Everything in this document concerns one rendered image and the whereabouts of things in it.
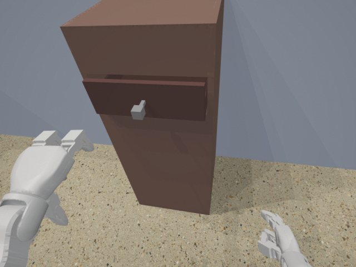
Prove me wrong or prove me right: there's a handle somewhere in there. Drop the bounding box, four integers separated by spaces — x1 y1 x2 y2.
131 100 146 120

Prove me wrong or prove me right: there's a robot left hand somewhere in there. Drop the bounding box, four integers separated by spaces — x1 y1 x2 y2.
9 130 94 226

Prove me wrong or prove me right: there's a robot right forearm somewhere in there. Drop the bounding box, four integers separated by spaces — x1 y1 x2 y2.
280 251 312 267

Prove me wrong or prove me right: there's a robot left forearm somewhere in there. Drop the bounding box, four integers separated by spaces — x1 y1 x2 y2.
0 192 48 267

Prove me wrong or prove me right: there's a robot right hand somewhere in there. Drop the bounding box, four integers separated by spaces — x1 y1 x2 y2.
258 210 301 262

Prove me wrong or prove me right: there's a drawer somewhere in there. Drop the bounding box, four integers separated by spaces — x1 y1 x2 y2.
82 75 207 121

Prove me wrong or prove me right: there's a cabinet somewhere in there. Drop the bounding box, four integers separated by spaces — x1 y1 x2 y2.
60 0 224 215

